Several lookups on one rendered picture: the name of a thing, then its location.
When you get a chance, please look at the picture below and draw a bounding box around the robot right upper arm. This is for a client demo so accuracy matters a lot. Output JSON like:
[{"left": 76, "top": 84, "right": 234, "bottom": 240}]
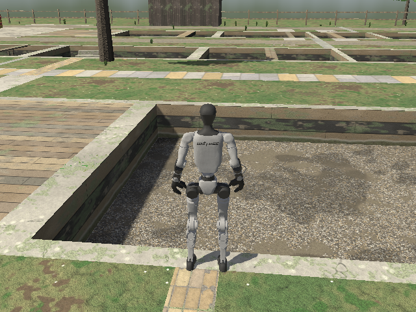
[{"left": 222, "top": 132, "right": 240, "bottom": 168}]

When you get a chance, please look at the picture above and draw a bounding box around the robot right thigh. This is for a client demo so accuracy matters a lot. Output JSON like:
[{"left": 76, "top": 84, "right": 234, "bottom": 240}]
[{"left": 216, "top": 182, "right": 230, "bottom": 232}]

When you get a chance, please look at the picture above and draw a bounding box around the robot left hand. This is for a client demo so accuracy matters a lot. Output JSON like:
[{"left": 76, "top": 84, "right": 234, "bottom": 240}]
[{"left": 171, "top": 180, "right": 187, "bottom": 195}]

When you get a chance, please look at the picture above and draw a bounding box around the robot right hand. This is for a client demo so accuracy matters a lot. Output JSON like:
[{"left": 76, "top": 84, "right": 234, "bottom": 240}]
[{"left": 229, "top": 178, "right": 244, "bottom": 192}]

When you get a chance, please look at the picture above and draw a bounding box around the robot left upper arm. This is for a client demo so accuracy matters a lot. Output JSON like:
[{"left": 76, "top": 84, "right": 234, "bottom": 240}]
[{"left": 176, "top": 132, "right": 194, "bottom": 168}]

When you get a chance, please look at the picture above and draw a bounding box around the humanoid robot torso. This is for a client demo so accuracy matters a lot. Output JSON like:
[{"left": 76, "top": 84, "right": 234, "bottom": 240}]
[{"left": 193, "top": 129, "right": 223, "bottom": 195}]

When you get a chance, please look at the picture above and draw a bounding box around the robot right forearm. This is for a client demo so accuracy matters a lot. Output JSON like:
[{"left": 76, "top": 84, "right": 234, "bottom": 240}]
[{"left": 233, "top": 158, "right": 243, "bottom": 181}]

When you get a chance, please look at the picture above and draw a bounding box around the robot left forearm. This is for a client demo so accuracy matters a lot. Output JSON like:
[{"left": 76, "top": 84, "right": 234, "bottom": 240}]
[{"left": 172, "top": 158, "right": 183, "bottom": 182}]

